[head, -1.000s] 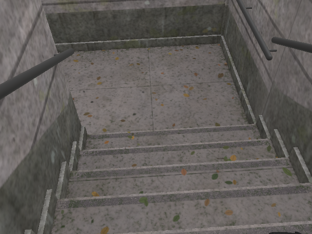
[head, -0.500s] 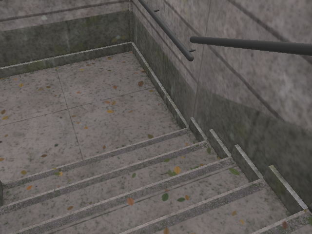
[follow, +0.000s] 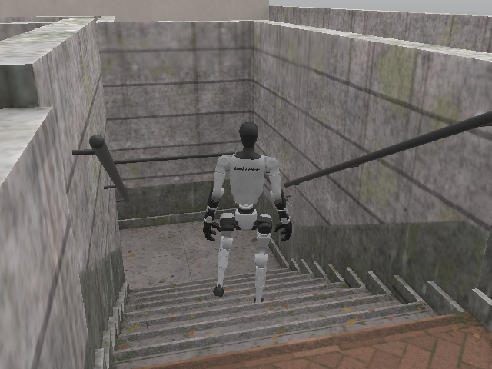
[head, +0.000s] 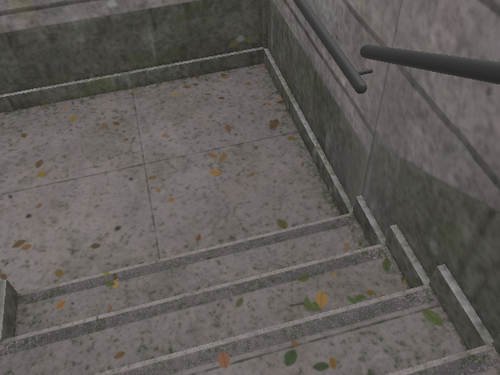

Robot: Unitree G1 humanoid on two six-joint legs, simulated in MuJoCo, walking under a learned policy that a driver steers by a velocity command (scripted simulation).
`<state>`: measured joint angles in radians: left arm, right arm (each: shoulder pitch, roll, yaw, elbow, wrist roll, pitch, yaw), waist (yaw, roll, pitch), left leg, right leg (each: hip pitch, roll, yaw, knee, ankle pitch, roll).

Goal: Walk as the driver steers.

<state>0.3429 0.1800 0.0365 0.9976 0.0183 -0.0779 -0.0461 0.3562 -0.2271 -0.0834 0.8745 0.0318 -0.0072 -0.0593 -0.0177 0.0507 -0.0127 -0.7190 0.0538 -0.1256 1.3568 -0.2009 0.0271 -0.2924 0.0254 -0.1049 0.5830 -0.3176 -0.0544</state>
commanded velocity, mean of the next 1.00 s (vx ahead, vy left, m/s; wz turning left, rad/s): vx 0.50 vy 0.00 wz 0.55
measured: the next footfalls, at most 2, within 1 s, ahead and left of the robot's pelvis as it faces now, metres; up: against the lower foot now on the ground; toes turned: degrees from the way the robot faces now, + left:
left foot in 0.38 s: +0.30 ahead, +0.16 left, -0.15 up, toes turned +12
right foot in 0.88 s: +0.64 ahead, +0.01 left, -0.31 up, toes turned +38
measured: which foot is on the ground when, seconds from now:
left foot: up 0.00-0.36, down 0.38-0.90, up 0.92-1.00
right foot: down 0.00-0.38, up 0.40-0.86, down 0.88-1.00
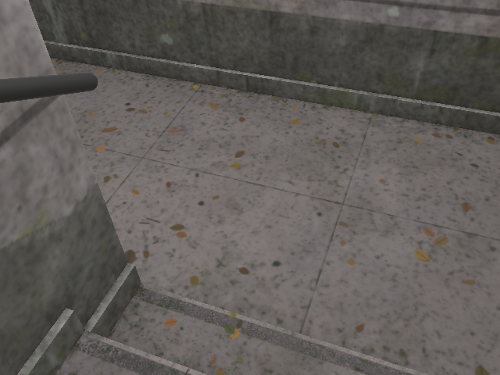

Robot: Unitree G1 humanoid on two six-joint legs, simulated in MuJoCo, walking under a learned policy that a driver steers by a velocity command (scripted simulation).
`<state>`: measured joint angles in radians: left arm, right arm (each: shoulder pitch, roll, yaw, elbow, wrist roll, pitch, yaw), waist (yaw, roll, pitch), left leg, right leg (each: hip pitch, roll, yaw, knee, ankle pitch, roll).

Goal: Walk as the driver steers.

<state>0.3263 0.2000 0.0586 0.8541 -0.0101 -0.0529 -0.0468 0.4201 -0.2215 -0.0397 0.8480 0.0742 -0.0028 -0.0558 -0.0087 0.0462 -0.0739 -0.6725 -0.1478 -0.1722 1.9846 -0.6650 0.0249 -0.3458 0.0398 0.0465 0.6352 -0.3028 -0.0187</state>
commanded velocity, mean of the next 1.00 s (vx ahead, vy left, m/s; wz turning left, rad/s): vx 0.50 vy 0.00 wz -0.08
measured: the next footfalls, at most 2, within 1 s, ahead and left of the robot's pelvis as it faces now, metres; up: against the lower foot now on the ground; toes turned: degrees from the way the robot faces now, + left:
left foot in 0.38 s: +0.27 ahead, +0.15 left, +0.00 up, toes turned +3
right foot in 0.78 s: +0.42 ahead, -0.07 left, -0.15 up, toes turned -1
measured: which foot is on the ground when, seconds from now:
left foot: up 0.00-0.36, down 0.38-0.78, up 0.80-1.00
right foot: down 0.00-0.42, up 0.44-0.76, down 0.78-1.00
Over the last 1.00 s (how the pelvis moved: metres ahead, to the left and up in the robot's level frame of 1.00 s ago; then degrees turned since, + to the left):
0.53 0.07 -0.31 35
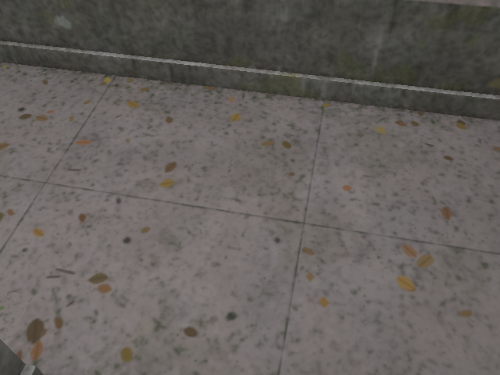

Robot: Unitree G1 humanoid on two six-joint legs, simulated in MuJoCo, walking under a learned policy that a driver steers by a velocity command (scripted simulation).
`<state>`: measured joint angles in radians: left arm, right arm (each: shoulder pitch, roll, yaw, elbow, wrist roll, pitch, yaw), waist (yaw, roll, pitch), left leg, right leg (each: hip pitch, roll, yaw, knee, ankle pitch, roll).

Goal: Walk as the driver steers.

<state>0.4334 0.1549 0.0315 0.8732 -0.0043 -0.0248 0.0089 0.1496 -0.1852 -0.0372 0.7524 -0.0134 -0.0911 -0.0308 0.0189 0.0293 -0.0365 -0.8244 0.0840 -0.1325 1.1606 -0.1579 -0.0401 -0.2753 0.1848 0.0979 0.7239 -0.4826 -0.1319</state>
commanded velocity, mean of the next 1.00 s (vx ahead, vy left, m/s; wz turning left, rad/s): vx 0.50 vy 0.00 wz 0.11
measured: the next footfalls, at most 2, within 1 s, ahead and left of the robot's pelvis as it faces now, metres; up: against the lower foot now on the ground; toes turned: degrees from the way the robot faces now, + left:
left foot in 0.24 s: +0.32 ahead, +0.12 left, -0.15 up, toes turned -15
right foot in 0.82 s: +0.57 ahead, -0.15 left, -0.31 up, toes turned +11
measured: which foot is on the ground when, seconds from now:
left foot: up 0.00-0.22, down 0.24-0.82, up 0.84-1.00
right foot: down 0.00-0.24, up 0.26-0.80, down 0.82-1.00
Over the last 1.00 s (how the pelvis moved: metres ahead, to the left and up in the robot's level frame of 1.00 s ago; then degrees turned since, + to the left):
0.47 -0.02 -0.17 -11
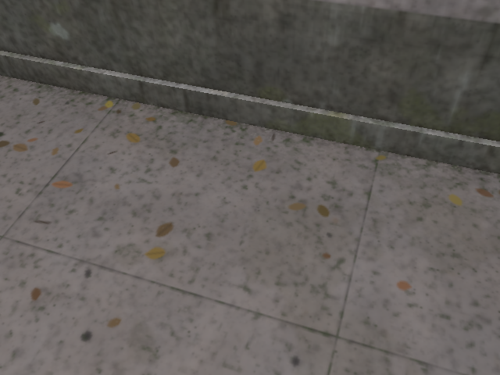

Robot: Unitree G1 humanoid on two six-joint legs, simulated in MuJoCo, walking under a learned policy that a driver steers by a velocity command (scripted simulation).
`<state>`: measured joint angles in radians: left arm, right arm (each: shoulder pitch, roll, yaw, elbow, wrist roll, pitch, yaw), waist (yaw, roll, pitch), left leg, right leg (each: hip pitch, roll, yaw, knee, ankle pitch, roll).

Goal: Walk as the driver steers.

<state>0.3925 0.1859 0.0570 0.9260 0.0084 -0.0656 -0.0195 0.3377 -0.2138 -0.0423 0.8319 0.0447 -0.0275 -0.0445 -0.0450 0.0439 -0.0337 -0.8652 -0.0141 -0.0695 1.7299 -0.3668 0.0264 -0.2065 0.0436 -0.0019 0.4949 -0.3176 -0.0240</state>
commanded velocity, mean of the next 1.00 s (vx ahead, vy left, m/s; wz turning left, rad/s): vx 0.50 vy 0.00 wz -0.02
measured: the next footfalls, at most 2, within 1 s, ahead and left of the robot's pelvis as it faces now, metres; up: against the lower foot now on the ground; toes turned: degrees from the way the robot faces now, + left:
left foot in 0.28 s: +0.32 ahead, +0.12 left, +0.00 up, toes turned +4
right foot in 0.82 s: +0.60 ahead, -0.12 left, +0.00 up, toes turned -7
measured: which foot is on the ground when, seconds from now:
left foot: up 0.00-0.26, down 0.28-0.82, up 0.84-1.00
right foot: down 0.00-0.28, up 0.30-0.80, down 0.82-1.00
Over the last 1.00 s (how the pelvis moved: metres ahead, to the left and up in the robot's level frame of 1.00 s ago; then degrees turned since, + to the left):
0.55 -0.05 -0.28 11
